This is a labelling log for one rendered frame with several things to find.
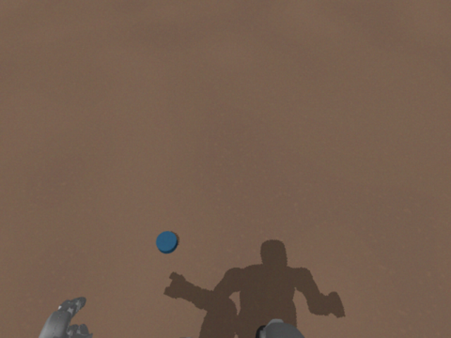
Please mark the left robot hand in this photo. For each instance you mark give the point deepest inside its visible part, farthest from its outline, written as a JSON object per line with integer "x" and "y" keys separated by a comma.
{"x": 58, "y": 323}

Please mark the tin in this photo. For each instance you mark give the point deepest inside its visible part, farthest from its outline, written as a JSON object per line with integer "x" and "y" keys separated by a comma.
{"x": 166, "y": 242}

